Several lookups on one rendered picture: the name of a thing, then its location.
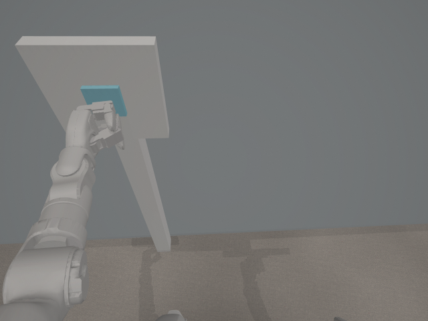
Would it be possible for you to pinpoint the robot left forearm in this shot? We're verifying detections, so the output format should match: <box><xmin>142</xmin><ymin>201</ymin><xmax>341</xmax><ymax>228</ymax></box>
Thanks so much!
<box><xmin>3</xmin><ymin>146</ymin><xmax>96</xmax><ymax>304</ymax></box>

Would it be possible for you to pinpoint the left robot shin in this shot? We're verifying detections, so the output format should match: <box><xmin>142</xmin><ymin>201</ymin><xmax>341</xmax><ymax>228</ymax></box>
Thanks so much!
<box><xmin>168</xmin><ymin>310</ymin><xmax>182</xmax><ymax>316</ymax></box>

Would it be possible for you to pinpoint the button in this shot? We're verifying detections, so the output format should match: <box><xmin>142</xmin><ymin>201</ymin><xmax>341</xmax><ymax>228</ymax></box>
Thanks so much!
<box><xmin>80</xmin><ymin>85</ymin><xmax>127</xmax><ymax>116</ymax></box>

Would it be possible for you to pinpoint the panel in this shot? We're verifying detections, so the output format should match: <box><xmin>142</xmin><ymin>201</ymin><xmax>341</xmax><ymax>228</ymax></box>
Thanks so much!
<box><xmin>15</xmin><ymin>36</ymin><xmax>171</xmax><ymax>252</ymax></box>

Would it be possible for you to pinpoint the robot left upper arm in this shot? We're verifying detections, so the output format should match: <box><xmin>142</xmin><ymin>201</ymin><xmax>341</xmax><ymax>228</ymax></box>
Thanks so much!
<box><xmin>0</xmin><ymin>246</ymin><xmax>89</xmax><ymax>321</ymax></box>

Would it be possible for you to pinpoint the robot left hand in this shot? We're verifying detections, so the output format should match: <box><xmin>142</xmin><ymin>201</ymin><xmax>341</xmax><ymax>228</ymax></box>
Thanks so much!
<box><xmin>66</xmin><ymin>100</ymin><xmax>124</xmax><ymax>158</ymax></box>

